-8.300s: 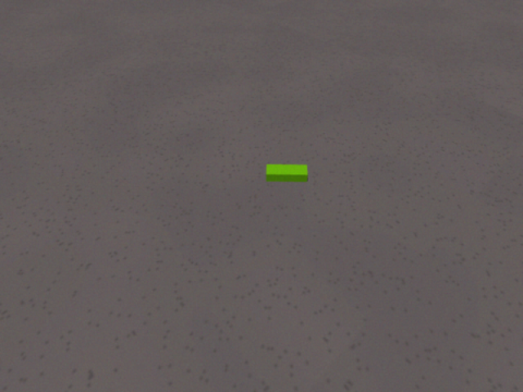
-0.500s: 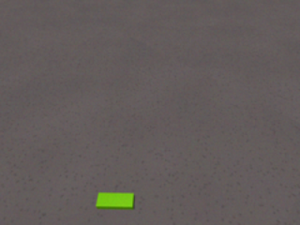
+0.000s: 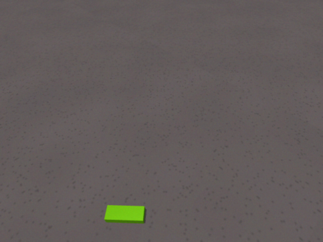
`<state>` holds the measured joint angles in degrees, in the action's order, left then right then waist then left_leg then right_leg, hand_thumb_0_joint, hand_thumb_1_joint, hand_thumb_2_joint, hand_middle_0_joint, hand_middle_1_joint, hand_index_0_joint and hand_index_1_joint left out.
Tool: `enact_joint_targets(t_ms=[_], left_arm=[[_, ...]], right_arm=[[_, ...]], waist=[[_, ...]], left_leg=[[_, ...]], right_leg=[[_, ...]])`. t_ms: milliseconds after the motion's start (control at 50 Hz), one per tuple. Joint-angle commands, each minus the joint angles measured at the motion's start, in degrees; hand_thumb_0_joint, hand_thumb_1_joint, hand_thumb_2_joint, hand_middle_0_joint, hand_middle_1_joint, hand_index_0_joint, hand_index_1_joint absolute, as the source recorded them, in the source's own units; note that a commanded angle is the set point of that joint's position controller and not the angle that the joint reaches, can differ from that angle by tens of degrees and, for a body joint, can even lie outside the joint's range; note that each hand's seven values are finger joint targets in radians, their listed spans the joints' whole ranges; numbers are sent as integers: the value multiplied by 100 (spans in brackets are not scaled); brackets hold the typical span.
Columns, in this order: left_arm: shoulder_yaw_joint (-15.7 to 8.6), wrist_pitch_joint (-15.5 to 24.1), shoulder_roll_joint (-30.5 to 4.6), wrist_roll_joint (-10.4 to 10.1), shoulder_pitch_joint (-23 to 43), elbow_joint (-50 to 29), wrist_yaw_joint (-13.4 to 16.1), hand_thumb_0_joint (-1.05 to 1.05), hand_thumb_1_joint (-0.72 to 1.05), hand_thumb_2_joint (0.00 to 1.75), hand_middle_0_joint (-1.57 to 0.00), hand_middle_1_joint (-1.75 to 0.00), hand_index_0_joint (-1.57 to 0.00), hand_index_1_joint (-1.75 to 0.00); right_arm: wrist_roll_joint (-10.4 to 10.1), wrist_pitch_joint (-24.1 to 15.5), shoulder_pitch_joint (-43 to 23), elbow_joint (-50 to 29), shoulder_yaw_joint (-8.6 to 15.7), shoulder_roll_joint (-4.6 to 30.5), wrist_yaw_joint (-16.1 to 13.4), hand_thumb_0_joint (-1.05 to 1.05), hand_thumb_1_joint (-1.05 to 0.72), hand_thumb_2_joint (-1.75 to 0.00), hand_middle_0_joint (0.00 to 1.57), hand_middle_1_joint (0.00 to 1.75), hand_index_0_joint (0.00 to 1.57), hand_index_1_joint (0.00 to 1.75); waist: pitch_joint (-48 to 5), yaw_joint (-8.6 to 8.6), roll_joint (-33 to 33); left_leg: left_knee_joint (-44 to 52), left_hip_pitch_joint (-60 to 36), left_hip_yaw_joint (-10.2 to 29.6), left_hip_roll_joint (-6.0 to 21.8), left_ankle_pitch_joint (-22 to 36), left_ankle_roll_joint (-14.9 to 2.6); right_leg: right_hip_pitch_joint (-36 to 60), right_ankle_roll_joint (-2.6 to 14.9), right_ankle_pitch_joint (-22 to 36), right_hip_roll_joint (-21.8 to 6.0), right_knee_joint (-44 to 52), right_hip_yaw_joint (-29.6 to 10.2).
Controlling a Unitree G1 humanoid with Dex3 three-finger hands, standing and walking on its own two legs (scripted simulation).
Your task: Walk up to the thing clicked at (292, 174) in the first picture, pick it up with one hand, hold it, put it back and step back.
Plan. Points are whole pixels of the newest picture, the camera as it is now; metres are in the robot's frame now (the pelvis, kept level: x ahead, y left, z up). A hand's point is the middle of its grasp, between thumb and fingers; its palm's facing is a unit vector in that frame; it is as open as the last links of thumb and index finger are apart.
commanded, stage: stand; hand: left
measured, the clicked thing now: (125, 214) +0.43 +0.29 -0.76
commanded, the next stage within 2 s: none
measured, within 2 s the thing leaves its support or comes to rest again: neither
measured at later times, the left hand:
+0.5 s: hand out of the picture +0.07 +0.25 -0.15, palm faces -0.02 -0.94 -0.35, open 7.4 cm
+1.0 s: hand out of the picture +0.07 +0.25 -0.16, palm faces -0.03 -0.94 -0.35, open 7.4 cm
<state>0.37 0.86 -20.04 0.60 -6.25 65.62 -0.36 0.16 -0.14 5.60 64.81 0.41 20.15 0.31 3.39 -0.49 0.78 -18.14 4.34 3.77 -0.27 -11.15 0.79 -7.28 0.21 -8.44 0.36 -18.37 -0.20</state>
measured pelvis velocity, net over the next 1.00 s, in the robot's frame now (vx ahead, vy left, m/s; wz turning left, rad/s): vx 0.01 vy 0.00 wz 0.00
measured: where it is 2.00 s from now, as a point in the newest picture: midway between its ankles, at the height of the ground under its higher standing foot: outside the picture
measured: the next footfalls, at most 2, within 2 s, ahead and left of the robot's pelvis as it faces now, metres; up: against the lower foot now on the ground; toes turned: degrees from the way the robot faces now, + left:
none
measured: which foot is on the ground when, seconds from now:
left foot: down 0.00-1.00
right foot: down 0.00-1.00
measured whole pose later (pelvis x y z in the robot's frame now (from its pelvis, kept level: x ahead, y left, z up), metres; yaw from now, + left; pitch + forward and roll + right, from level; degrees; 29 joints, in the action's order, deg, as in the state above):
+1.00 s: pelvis +0.01 +0.00 +0.00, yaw +0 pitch -2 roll +0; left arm 0.3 0.7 -20.2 0.4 -6.3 65.1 -0.7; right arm 0.2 -0.3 7.8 64.3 -0.5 20.4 0.0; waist 3.4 -0.4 0.6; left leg -18.0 4.3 3.8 0.2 -11.5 1.2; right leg -7.4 0.6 -8.9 0.8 -18.6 -0.1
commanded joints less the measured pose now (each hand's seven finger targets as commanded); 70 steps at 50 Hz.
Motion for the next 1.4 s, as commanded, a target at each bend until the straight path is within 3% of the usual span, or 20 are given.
enact_joint_targets(t_ms=[0, 180, 240, 320, 420, 540, 600, 720, 760, 920, 1040, 1120, 1380], left_arm=[[-256, 116, -1225, -10, 277, -315, 77, 0, 90, 90, -20, -30, -20, -30], [-286, 133, -1290, -18, 279, -343, 71, 0, 90, 90, -20, -30, -20, -30], [-283, 103, -1272, -23, 301, -345, 67, 0, 90, 90, -20, -30, -20, -30], [-282, 94, -1257, -19, 313, -352, 62, 0, 90, 90, -20, -30, -20, -30], [-280, 97, -1277, -35, 258, -327, 53, 0, 90, 90, -20, -30, -20, -30], [-270, 107, -1267, -23, 310, -373, 59, 0, 90, 90, -20, -30, -20, -30], [-278, 92, -1289, -30, 290, -343, 62, 0, 90, 90, -20, -30, -20, -30], [-268, 95, -1261, -9, 246, -352, 56, 0, 90, 90, -20, -30, -20, -30], [-274, 97, -1290, -17, 275, -356, 54, 0, 90, 90, -20, -30, -20, -30], [-266, 111, -1260, -26, 224, -371, 63, 0, 90, 90, -20, -30, -20, -30], [-260, 95, -1257, -32, 235, -361, 77, 0, 90, 90, -20, -30, -20, -30], [-266, 96, -1240, -28, 217, -354, 73, 0, 90, 90, -20, -30, -20, -30], [-265, 91, -1267, -20, 230, -381, 61, 0, 90, 90, -20, -30, -20, -30]], right_arm=[[22, -135, -123, -292, 177, 1213, -58, 0, -90, -90, 20, 30, 20, 30], [23, -162, -51, -335, 149, 1190, -73, 0, -90, -90, 20, 30, 20, 30], [27, -156, -44, -308, 139, 1202, -78, 0, -90, -90, 20, 30, 20, 30], [32, -164, -23, -333, 140, 1211, -90, 0, -90, -90, 20, 30, 20, 30], [20, -160, 27, -310, 118, 1211, -80, 0, -90, -90, 20, 30, 20, 30], [31, -161, 38, -345, 129, 1215, -92, 0, -90, -90, 20, 30, 20, 30], [26, -144, 73, -320, 112, 1195, -86, 0, -90, -90, 20, 30, 20, 30], [29, -152, 44, -353, 110, 1235, -88, 0, -90, -90, 20, 30, 20, 30], [28, -149, 100, -355, 106, 1209, -81, 0, -90, -90, 20, 30, 20, 30], [14, -167, 43, -363, 115, 1240, -104, 0, -90, -90, 20, 30, 20, 30], [23, -145, 88, -349, 100, 1235, -105, 0, -90, -90, 20, 30, 20, 30], [22, -153, 49, -376, 114, 1259, -113, 0, -90, -90, 20, 30, 20, 30], [30, -160, 44, -394, 110, 1238, -101, 0, -90, -90, 20, 30, 20, 30]], waist=[[-267, 58, -80], [-504, 60, -90], [-363, 31, -57], [-456, 34, -43], [-338, 14, -55], [-491, 55, -84], [-300, 25, -94], [-345, 23, -64], [-316, 40, -73], [-615, 25, -51], [-393, 36, -63], [-470, 22, -31], [-363, 7, -42]], left_leg=[[294, 427, 428, 638, 219, -196], [210, 287, 400, 658, 675, -180], [296, 408, 434, 658, 378, -174], [284, 357, 419, 680, 611, -161], [324, 386, 434, 663, 364, -169], [224, 299, 387, 680, 620, -166], [346, 442, 425, 650, 291, -165], [293, 393, 425, 685, 383, -188], [311, 430, 418, 652, 265, -176], [191, 173, 393, 717, 1002, -179], [279, 274, 394, 700, 690, -164], [264, 284, 394, 710, 925, -159], [336, 287, 422, 711, 577, -168]], right_leg=[[162, 98, 145, -740, 351, -650], [327, 117, 738, -776, 255, -629], [280, 117, 304, -746, 278, -630], [335, 146, 529, -754, 204, -597], [218, 132, 283, -725, 277, -623], [320, 148, 564, -759, 251, -631], [232, 137, 149, -728, 303, -634], [211, 128, 268, -733, 275, -631], [171, 125, 59, -717, 300, -635], [430, 137, 1035, -759, 134, -575], [283, 120, 635, -728, 209, -570], [403, 131, 888, -744, 139, -571], [253, 136, 401, -737, 222, -588]])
